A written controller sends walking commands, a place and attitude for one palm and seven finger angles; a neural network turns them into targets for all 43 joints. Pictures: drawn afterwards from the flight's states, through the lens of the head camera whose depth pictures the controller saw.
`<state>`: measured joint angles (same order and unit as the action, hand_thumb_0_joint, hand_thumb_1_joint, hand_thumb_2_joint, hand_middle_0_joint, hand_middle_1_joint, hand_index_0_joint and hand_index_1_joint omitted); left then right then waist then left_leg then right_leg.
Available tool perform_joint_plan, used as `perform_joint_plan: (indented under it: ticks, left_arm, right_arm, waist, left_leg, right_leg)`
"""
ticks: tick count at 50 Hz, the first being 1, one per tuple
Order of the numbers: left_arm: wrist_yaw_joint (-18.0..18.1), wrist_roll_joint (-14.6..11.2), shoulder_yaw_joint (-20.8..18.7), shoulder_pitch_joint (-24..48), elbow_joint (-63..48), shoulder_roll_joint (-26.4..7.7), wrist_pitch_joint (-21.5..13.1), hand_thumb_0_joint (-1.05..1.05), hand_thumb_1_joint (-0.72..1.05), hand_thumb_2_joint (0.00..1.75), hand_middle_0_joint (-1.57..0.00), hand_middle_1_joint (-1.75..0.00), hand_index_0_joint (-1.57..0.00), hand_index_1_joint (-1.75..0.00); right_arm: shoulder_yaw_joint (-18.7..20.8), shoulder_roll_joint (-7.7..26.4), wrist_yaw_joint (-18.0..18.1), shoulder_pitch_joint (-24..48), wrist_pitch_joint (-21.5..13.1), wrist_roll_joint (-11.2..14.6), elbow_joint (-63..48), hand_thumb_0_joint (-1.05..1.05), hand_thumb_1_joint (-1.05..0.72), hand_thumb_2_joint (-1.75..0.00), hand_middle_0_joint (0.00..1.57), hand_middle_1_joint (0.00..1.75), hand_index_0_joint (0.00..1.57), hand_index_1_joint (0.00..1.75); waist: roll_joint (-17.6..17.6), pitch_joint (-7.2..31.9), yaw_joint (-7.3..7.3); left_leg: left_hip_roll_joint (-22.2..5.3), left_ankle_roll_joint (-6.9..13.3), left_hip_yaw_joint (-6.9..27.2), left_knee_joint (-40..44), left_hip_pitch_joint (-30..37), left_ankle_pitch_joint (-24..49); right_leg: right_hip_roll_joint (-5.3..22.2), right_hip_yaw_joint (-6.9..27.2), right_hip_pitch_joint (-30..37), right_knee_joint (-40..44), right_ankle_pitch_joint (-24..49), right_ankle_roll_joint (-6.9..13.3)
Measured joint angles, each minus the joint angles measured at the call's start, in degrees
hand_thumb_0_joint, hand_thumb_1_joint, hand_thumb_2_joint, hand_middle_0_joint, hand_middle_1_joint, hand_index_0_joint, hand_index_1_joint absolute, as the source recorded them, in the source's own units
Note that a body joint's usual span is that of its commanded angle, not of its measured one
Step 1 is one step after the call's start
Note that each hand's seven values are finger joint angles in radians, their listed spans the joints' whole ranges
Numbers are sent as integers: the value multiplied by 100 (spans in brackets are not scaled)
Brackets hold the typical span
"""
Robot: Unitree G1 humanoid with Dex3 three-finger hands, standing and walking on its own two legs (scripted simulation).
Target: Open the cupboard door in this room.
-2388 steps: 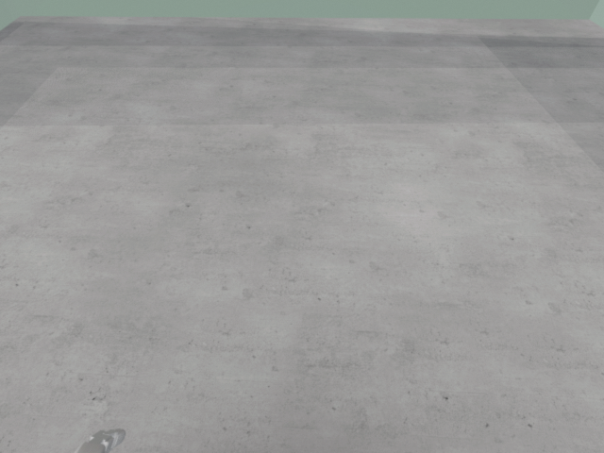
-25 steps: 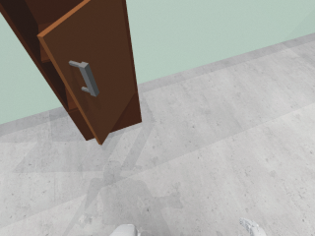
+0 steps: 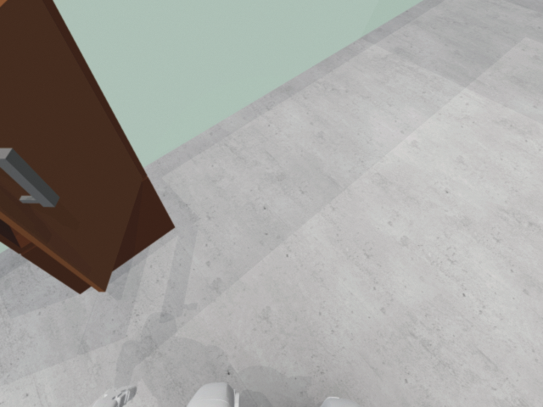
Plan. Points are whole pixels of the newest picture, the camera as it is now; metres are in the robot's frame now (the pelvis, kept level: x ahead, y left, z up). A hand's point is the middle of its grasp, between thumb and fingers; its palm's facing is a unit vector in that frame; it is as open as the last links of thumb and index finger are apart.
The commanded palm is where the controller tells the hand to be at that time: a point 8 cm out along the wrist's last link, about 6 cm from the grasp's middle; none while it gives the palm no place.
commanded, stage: walk to a spot facing it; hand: left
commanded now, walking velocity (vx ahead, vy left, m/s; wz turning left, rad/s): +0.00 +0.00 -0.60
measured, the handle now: (17, 180) +0.43 +0.46 +0.05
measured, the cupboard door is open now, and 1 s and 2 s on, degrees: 46 46 46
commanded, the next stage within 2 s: turn to face it in 1.84 s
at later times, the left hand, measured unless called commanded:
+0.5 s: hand (221, 320) +0.26 +0.12 -0.14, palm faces -0.36 -0.91 -0.20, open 7.3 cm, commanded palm none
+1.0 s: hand (262, 287) +0.34 +0.05 -0.18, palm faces -0.41 -0.90 -0.17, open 7.3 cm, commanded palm none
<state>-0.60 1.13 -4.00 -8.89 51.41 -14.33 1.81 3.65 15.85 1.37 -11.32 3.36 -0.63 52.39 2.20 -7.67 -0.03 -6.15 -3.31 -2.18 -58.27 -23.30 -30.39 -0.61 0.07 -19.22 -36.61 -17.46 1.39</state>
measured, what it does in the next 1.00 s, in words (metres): walks ahead, turning right: left foot, then right foot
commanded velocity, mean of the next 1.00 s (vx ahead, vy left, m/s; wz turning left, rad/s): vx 0.33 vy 0.00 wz -0.41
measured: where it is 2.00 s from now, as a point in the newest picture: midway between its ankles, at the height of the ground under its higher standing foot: (395, 271)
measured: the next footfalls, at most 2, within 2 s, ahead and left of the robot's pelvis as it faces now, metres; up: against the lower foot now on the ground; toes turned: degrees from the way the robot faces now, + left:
left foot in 0.22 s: +0.08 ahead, +0.14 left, +0.00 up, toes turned -5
right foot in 0.56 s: +0.15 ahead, -0.19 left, +0.00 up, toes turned -27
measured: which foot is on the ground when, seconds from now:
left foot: up 0.00-0.20, down 0.22-0.56, up 0.58-0.94, down 0.96-1.00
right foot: down 0.00-0.20, up 0.22-0.54, down 0.56-0.96, up 0.98-1.00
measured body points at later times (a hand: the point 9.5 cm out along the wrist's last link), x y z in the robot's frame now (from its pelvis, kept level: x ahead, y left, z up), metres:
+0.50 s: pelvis +0.08 -0.03 +0.01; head +0.12 -0.05 +0.46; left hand +0.28 +0.17 -0.12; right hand -0.05 -0.25 -0.13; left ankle +0.04 +0.14 -0.72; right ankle +0.10 -0.17 -0.69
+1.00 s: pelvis +0.27 -0.12 +0.00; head +0.30 -0.12 +0.45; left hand +0.37 +0.10 -0.16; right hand +0.27 -0.40 -0.12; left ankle +0.39 -0.06 -0.73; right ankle +0.12 -0.17 -0.70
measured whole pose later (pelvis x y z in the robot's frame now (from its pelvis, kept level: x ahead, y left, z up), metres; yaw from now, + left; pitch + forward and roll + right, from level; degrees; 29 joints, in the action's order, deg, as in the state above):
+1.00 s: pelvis +0.27 -0.12 +0.00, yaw -30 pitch +0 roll -1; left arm -1.0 0.6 -3.6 -19.7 60.8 -11.4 -1.8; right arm 2.2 10.7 -0.8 -6.8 -4.1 -2.4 52.3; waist -1.5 -2.8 2.1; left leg -3.7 0.5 -5.7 -33.5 -22.1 -10.2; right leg -2.1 1.0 -9.9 -42.5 -26.0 2.2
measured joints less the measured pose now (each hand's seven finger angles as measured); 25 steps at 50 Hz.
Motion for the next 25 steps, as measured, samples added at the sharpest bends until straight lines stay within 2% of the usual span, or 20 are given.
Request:
perform_joint_plan:
  ticks: [2, 4, 7, 10, 11, 13, 15, 17, 20, 22, 25]
  left_arm:
    - [56, 16, 13, -31, 0, 52, 37, 0, 91, 90, -20, -29, -20, -30]
    - [75, 31, 31, -66, 27, 76, 62, 0, 91, 90, -20, -29, -20, -30]
    - [40, 36, 50, -129, 66, 106, 87, 0, 91, 90, -20, -29, -20, -30]
    - [-24, 22, 46, -230, 98, 144, 114, 0, 91, 90, -20, -29, -21, -30]
    - [-48, 1, 44, -268, 94, 175, 134, 0, 91, 90, -20, -29, -21, -30]
    - [-111, -4, 12, -221, 139, 146, 176, 1, 91, 90, -20, -29, -20, -30]
    - [-201, 35, -50, -167, 145, 80, 147, 1, 91, 90, -20, -29, -20, -30]
    - [-276, 57, -96, -74, 108, 35, 122, 1, 91, 90, -20, -29, -20, -30]
    - [-351, 55, -103, 76, 14, 28, 84, 1, 91, 90, -20, -29, -20, -30]
    - [-374, 44, -82, 174, -15, 38, 68, 1, 91, 90, -20, -29, -20, -30]
    - [-393, 31, -43, 303, -11, 41, 41, 1, 91, 90, -19, -29, -20, -30]
  right_arm:
    - [8, 4, -12, 60, 16, 2, 14, 1, -91, -90, 20, 30, 20, 30]
    - [5, -38, -33, 98, -15, 6, -30, 1, -91, -90, 20, 30, 20, 30]
    - [-10, -123, -66, 92, -93, -6, -119, 1, -91, -90, 20, 30, 20, 30]
    - [-56, -174, -87, -46, -245, -29, -184, 1, -91, -90, 20, 30, 20, 30]
    - [-71, -154, -76, -130, -328, -69, -211, 0, -91, -90, 20, 30, 20, 30]
    - [-117, -236, -27, -245, -439, -128, -160, 0, -91, -90, 20, 30, 20, 30]
    - [-178, -341, -39, -457, -491, -174, -104, 0, -91, -90, 20, 30, 20, 30]
    - [-221, -409, -44, -693, -518, -190, -13, 0, -91, -90, 20, 30, 20, 30]
    - [-242, -438, -34, -962, -544, -194, 144, 0, -90, -90, 20, 30, 20, 30]
    - [-234, -424, -46, -1091, -555, -202, 227, 0, -90, -90, 20, 30, 20, 30]
    - [-206, -373, -81, -1240, -543, -215, 314, 0, -90, -90, 20, 30, 20, 30]
  waist:
    - [-115, 8, 6]
    - [-252, 45, 5]
    - [-386, 155, 5]
    - [-398, 355, -10]
    - [-294, 455, -45]
    - [-308, 449, -84]
    - [-353, 460, -105]
    - [-355, 478, -99]
    - [-293, 447, -71]
    - [-241, 406, -99]
    - [-166, 347, -204]
  left_leg:
    - [122, -11, -20, -233, -206, 110]
    - [212, -27, -61, 98, -215, 268]
    - [326, -20, -94, 1013, 22, 476]
    - [397, 64, -137, 2282, 569, 637]
    - [326, 162, -67, 2615, 653, 765]
    - [240, 247, -159, 2520, 677, 1238]
    - [141, 240, -285, 2711, 901, 1276]
    - [38, 167, -383, 3043, 1152, 1333]
    - [-106, 52, -596, 3428, 1487, 1391]
    - [-190, -27, -770, 3531, 1672, 1332]
    - [-332, -189, -1041, 3437, 1903, 1078]
  right_leg:
    - [-7, 173, 47, 182, 112, -15]
    - [-17, 352, 84, 352, 237, -21]
    - [-74, 582, 95, 468, 310, -36]
    - [-204, 737, -4, 279, 128, -50]
    - [-306, 697, -159, -28, -351, -42]
    - [-263, 460, -516, -1024, -961, -81]
    - [-132, 189, -876, -1930, -868, -133]
    - [43, -31, -1157, -2414, -512, -195]
    - [286, -236, -1344, -2242, -116, -253]
    - [386, -349, -1298, -1696, -42, -247]
    - [397, -535, -1017, -762, -73, -174]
